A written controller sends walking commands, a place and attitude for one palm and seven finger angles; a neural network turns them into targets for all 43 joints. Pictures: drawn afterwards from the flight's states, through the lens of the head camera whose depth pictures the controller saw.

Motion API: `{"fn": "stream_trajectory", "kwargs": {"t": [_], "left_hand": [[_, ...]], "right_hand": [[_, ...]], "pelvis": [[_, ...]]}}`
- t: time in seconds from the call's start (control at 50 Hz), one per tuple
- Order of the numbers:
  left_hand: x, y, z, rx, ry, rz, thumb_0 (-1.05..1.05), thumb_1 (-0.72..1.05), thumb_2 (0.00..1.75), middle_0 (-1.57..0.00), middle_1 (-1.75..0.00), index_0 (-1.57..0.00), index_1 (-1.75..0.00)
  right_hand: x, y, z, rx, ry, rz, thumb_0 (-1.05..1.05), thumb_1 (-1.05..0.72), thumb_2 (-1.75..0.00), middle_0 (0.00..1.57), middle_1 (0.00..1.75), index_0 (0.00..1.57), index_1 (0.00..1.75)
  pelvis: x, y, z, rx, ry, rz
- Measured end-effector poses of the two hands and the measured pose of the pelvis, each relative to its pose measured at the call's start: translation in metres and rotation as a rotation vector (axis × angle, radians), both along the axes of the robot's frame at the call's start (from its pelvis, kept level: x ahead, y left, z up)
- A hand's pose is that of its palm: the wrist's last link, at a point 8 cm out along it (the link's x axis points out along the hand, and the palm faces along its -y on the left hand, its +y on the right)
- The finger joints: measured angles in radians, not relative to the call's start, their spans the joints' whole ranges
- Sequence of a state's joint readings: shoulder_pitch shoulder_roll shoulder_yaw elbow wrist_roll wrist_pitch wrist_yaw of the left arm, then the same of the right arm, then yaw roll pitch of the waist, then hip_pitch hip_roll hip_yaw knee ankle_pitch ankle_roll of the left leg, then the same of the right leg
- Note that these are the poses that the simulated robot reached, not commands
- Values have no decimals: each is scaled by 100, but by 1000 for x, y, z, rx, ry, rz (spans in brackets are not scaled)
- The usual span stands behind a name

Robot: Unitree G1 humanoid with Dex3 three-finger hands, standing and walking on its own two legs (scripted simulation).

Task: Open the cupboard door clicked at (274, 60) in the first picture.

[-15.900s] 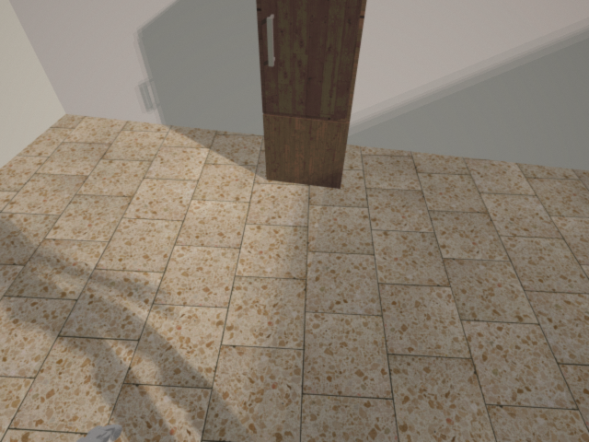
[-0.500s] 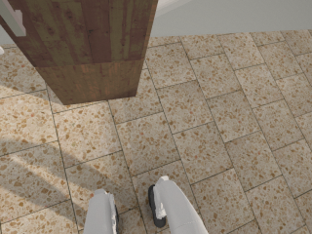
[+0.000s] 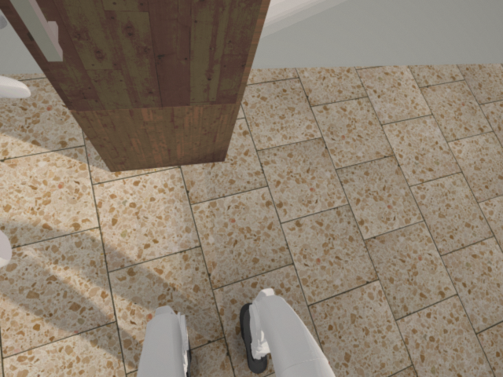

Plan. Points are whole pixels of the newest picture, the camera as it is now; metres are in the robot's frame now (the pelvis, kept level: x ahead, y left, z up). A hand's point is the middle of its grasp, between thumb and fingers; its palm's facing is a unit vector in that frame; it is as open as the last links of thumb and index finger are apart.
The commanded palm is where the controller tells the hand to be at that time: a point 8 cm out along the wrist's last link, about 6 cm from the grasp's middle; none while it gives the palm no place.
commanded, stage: slide the fingers in behind the handle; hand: left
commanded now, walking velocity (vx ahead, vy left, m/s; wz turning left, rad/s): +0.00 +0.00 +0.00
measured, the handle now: out of the picture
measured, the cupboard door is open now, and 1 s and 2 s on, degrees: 0 1 1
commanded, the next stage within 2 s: close the thumb around the handle in 1.40 s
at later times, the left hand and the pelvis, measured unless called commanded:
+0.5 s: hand (22, 35) +0.56 +0.23 +0.07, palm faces +0.06 -1.00 -0.03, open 14.0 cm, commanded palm +0.54 +0.25 +0.06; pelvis +0.00 +0.00 +0.00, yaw +0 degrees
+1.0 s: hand (52, 35) +0.56 +0.20 +0.08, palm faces +0.10 -1.00 -0.02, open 14.0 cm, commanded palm +0.54 +0.22 +0.06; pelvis +0.00 -0.01 +0.00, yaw +1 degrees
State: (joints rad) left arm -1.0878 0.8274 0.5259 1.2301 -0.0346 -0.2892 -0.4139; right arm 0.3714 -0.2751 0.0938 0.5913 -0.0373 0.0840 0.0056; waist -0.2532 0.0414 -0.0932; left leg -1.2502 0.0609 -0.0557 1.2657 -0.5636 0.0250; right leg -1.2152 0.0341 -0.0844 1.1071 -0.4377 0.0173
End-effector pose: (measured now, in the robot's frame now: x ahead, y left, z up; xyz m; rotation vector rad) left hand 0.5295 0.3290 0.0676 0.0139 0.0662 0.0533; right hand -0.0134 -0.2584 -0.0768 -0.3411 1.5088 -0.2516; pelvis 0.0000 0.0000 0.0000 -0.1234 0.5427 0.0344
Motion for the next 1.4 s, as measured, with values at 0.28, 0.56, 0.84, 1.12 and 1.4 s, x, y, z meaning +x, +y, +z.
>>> {"fn": "stream_trajectory", "kwargs": {"t": [0.28, 0.56, 0.84, 1.12, 1.4], "left_hand": [[7, -33, 2, -4, 1, 4, -1, -49, 30, -30, -120, -30, -120], [3, -48, 7, 6, -28, 13, -1, -49, 30, -30, -120, -30, -120], [-1, -73, 12, 3, -46, 15, -1, -50, 30, -27, -119, -29, -119], [3, -78, 8, 10, -46, 40, -1, -49, 30, -30, -120, -27, -120], [4, -78, 8, 1, -30, 24, -1, -50, 30, -29, -120, -29, -120]], "right_hand": [[-10, 8, -3, 42, -3, -26, 0, -90, -90, 20, 30, 20, 30], [-16, 3, -5, 60, 10, -43, 0, -90, -90, 20, 30, 20, 30], [-1, -8, -6, 55, -27, -3, 0, -90, -90, 20, 30, 20, 30], [-5, -7, -13, 74, -17, -4, 0, -90, -90, 20, 30, 20, 30], [-8, -5, -8, 61, -21, -14, 0, -90, -90, 20, 30, 20, 30]], "pelvis": [[1, -1, 3, 11, -10, -5], [1, -6, 4, 27, -20, -17], [1, -11, 7, 35, -34, 0], [0, -15, 3, 41, -26, -1], [0, -11, 5, 37, -31, -5]]}}
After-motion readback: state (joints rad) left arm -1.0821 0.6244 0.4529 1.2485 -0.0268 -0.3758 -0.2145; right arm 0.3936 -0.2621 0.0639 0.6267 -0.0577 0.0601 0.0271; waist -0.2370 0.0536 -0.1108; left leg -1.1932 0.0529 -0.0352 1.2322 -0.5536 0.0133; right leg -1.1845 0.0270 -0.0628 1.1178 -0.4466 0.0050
